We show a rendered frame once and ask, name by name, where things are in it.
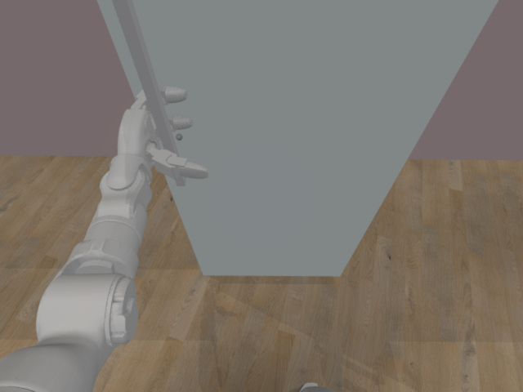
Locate robot left forearm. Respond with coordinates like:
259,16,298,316
36,154,152,339

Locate robot left hand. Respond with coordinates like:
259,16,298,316
118,86,208,179

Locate fridge door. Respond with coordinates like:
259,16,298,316
97,0,498,277

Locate left robot upper arm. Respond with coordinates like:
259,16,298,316
0,273,138,392

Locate handle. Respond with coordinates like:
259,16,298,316
112,0,186,186

